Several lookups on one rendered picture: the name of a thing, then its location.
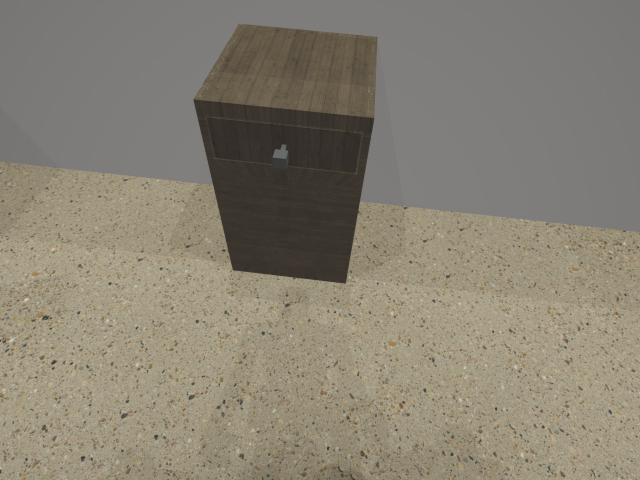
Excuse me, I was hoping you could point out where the handle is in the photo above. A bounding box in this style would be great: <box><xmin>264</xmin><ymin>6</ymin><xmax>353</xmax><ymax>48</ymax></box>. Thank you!
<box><xmin>273</xmin><ymin>144</ymin><xmax>289</xmax><ymax>169</ymax></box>

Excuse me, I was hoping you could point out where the drawer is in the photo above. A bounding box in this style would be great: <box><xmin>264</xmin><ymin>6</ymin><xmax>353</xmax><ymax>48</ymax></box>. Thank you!
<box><xmin>207</xmin><ymin>116</ymin><xmax>362</xmax><ymax>173</ymax></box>

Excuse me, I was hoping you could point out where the cabinet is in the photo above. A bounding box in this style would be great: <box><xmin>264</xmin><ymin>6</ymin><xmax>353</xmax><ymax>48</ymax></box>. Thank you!
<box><xmin>193</xmin><ymin>24</ymin><xmax>377</xmax><ymax>284</ymax></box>

